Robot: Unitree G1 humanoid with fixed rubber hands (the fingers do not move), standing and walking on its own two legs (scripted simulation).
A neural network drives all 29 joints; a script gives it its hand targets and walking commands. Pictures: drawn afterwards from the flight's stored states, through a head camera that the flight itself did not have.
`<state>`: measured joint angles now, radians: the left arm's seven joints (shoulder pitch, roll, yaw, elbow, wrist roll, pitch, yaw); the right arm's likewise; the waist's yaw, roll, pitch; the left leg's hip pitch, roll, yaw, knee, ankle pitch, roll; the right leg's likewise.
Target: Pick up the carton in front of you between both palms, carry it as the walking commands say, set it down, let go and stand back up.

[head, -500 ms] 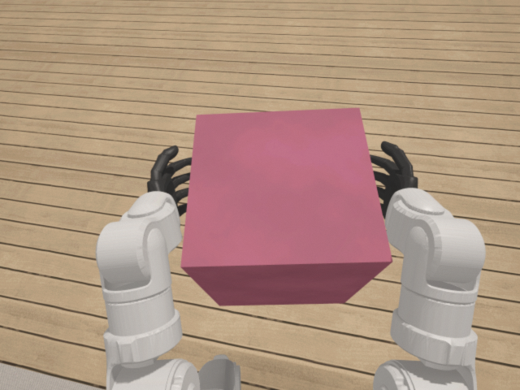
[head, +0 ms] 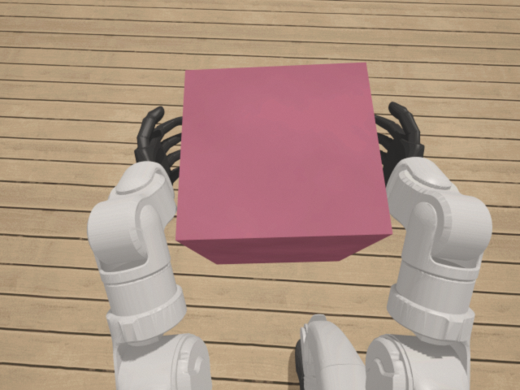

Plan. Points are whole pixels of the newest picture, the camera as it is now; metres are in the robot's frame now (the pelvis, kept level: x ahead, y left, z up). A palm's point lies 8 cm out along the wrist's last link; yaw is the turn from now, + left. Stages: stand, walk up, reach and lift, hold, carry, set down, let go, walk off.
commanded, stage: carry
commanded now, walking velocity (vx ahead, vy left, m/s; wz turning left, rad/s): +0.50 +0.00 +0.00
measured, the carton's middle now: (276, 183) +0.39 -0.03 +0.06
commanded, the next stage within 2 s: none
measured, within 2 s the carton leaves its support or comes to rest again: neither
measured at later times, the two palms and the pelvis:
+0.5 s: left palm out of the picture +0.69 +0.15 +0.19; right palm out of the picture +0.70 -0.15 +0.19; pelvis +0.34 -0.01 +0.02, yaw +0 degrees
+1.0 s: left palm out of the picture +0.99 +0.14 +0.21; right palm out of the picture +1.00 -0.16 +0.21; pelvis +0.63 -0.02 +0.04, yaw +1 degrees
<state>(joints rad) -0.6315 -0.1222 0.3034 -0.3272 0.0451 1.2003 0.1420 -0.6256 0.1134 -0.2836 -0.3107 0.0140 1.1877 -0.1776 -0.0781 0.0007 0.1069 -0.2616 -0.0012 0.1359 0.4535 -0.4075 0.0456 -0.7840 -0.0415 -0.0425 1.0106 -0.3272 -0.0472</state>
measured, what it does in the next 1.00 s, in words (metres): climbs: right foot, then left foot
